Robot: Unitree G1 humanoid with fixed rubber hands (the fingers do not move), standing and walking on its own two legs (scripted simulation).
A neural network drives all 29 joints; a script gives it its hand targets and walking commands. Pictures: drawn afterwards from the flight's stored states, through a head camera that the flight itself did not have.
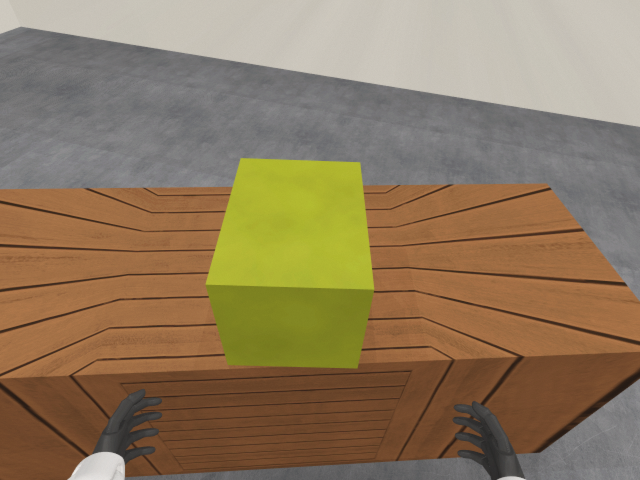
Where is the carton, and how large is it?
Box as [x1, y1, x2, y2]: [205, 158, 373, 368]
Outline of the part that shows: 241,158 205,284 227,363 243,365 356,368 373,293 373,282 359,162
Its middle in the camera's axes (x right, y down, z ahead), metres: -0.04 +0.03 +0.72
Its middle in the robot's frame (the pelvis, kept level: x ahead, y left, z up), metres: +0.51 +0.03 -0.05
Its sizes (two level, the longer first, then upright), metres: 0.309 0.229 0.225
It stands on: a pedestal, 0.60 m high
